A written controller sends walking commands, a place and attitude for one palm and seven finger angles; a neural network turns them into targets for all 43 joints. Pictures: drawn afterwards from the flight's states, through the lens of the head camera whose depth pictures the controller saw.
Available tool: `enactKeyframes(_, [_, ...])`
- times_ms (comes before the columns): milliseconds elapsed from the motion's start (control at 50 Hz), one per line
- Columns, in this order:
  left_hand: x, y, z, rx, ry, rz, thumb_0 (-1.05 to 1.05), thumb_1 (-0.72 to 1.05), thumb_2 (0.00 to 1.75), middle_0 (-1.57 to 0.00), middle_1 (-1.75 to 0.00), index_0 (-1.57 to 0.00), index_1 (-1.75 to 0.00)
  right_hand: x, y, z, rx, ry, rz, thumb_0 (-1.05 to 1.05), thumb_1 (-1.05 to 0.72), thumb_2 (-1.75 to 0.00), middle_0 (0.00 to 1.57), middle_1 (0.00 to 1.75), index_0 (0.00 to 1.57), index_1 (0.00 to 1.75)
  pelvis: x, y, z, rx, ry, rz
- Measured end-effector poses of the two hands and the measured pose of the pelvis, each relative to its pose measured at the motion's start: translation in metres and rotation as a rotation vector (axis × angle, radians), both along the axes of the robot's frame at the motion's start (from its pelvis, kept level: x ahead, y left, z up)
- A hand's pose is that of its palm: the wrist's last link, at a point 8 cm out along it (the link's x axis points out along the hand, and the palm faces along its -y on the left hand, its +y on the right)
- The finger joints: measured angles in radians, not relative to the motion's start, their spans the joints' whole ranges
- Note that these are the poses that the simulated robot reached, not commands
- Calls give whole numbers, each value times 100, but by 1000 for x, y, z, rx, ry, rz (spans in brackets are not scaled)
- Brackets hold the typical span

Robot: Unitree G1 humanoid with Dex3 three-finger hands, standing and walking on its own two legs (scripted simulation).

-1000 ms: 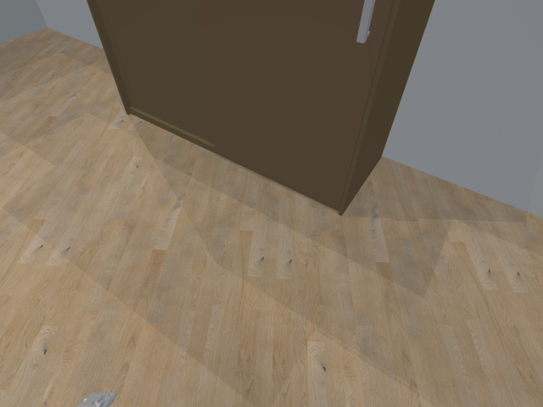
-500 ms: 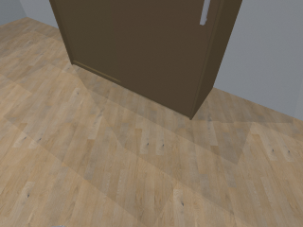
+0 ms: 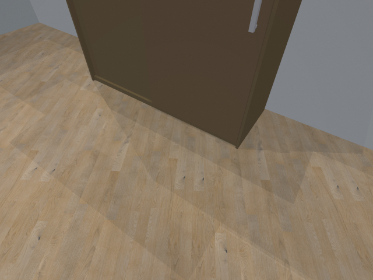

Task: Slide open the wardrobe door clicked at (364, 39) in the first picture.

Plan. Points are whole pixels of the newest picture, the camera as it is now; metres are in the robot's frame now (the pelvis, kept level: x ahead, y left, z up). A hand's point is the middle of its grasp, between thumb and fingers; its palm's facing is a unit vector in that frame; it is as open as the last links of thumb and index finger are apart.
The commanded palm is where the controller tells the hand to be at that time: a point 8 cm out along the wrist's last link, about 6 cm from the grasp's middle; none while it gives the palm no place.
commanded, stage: stand and wait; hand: right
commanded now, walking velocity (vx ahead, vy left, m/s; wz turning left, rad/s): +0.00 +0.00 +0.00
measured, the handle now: (259, 0) +1.16 -0.24 +0.18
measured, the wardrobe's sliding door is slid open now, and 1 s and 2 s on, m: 0.00 0.00 0.00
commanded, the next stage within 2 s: look at it before walking up in 0.02 s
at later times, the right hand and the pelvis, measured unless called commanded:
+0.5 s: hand out of the picture +0.08 -0.25 -0.16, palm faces -0.03 +0.95 -0.32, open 7.4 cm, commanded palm none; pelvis +0.00 +0.00 +0.00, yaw +0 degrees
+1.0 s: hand out of the picture +0.06 -0.21 -0.18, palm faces -0.08 +0.97 -0.24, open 7.4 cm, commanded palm none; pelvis +0.03 +0.00 -0.01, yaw +6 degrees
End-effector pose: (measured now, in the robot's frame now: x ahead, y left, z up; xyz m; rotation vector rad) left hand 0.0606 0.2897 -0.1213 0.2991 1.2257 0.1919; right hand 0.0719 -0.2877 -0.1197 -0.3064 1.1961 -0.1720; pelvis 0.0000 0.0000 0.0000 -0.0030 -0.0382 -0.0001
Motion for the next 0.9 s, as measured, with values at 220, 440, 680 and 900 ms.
enactKeyframes(220, [1,-3,0,1,12,2,0,91,89,-20,-30,-21,-30,-4,-2,-2,3,22,-6,0,-91,-90,20,30,20,30,3,-2,1,1,6,0])
enactKeyframes(440, [15,-4,4,6,-24,-5,0,91,89,-20,-30,-21,-30,0,-5,-1,-1,9,-6,0,-91,-90,20,30,20,30,5,-4,1,1,-2,1])
enactKeyframes(680, [17,-4,5,6,-25,-10,0,91,89,-20,-30,-21,-30,-1,-8,0,-4,16,-6,0,-91,-90,20,30,20,30,5,-5,2,1,1,1])
enactKeyframes(900, [3,-16,-6,-25,-6,35,0,91,89,-20,-30,-20,-30,-11,6,-11,30,70,-7,0,-91,-90,20,30,20,29,14,-5,-3,1,5,48])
